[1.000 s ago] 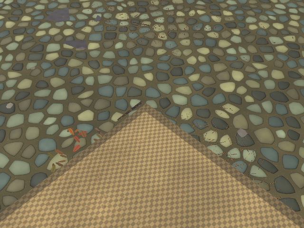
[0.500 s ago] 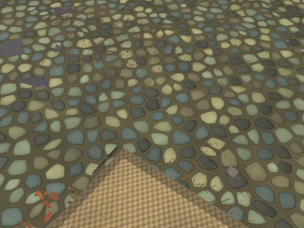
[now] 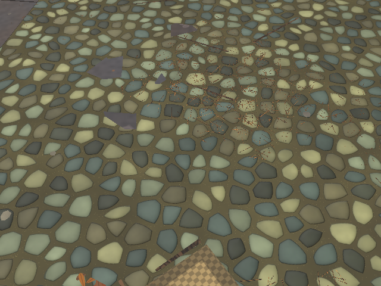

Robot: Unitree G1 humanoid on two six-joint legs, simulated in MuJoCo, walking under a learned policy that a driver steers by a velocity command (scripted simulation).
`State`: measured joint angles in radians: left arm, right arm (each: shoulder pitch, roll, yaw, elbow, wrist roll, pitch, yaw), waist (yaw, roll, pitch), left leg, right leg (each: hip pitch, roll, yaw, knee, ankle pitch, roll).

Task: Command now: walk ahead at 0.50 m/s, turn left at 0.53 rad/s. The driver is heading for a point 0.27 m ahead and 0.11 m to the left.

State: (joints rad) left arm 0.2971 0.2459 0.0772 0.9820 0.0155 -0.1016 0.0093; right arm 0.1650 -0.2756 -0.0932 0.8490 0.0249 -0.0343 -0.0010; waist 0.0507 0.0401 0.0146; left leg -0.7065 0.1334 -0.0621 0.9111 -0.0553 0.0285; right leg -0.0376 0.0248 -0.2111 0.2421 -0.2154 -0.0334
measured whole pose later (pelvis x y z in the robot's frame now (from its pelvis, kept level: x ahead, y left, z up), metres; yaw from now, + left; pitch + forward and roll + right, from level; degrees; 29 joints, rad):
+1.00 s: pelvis +0.26 +0.04 -0.01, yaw +9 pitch -1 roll +0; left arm 0.14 0.22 0.04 1.06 0.00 -0.01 0.03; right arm 0.15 -0.23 -0.05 0.99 0.00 0.00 -0.02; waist 0.01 0.00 0.04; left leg -0.21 -0.02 0.03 0.49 -0.26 0.03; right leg -0.21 -0.04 0.00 0.50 -0.28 0.03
